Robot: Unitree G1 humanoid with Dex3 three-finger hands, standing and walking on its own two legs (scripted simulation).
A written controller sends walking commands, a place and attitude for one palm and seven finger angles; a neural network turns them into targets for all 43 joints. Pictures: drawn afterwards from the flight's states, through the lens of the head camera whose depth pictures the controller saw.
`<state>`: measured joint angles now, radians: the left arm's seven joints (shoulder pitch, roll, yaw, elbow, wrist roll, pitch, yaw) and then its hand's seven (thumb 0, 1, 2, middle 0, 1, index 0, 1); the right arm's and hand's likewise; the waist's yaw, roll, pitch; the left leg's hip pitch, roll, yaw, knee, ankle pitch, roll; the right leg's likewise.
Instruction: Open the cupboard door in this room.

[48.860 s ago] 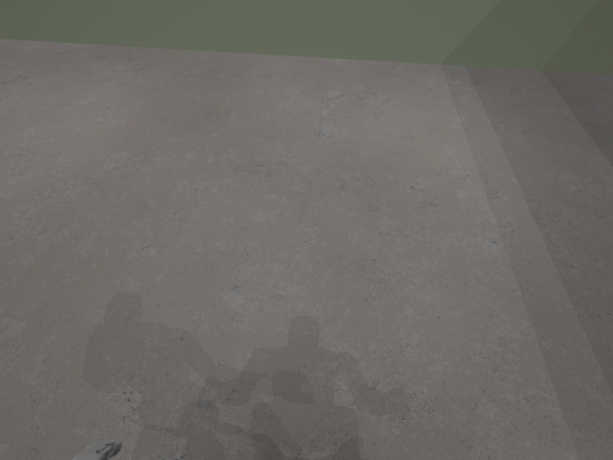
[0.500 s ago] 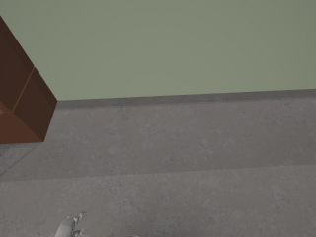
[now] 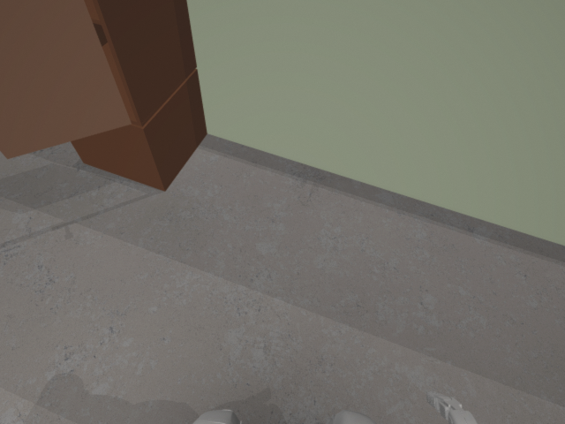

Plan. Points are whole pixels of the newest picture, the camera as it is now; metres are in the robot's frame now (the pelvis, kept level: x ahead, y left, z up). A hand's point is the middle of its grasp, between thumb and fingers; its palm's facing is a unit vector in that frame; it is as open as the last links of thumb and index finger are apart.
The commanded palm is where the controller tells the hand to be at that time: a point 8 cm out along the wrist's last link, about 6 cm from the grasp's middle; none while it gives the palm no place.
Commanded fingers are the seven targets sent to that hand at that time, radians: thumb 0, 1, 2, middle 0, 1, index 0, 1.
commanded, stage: turn to face it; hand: left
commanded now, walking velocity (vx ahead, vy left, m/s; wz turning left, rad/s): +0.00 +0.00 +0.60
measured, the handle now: out of the picture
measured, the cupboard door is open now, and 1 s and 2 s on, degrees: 49 49 49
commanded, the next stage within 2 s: take the last steps up to it in 0.78 s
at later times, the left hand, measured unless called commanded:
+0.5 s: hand out of the picture +0.07 +0.16 -0.13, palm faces +0.27 -0.92 -0.27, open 7.4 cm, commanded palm none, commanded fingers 0.00 0.90 0.90 -0.20 -0.30 -0.20 -0.30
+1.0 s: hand out of the picture -0.07 +0.19 -0.16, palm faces +0.52 -0.82 -0.22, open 7.4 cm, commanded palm none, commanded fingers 0.00 0.90 0.90 -0.20 -0.30 -0.20 -0.30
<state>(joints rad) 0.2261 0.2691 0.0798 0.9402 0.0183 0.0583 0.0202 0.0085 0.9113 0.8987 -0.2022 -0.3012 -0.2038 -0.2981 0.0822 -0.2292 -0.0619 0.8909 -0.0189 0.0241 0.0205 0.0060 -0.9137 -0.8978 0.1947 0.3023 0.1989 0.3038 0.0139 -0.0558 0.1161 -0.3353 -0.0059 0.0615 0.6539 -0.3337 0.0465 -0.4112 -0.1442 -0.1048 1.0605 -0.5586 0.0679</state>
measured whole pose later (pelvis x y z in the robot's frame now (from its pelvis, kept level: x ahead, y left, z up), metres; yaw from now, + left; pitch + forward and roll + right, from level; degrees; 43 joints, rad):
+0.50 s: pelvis +0.02 -0.05 +0.01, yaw +17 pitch +0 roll +1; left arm 0.17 0.16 0.03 0.87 0.02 0.00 0.02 0.01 0.91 0.90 -0.20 -0.30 -0.20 -0.30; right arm 0.17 -0.25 -0.09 0.96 -0.02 0.08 0.03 0.01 -0.91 -0.90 0.20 0.30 0.20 0.30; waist -0.04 0.04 0.10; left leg -0.51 -0.02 -0.03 1.17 -0.43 -0.05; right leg -0.23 -0.08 -0.14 0.54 -0.31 -0.02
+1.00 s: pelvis +0.01 -0.01 +0.02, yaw +28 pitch +0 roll -1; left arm 0.24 0.24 0.07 1.00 0.02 0.04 0.01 0.01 0.91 0.90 -0.20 -0.30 -0.20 -0.30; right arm 0.13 -0.17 -0.02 0.95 -0.02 0.00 -0.01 0.00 -0.91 -0.90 0.20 0.30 0.20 0.30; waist 0.04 -0.03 0.07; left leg -0.22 -0.02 0.06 0.46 -0.25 0.06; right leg -0.45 -0.10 -0.03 1.06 -0.41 0.06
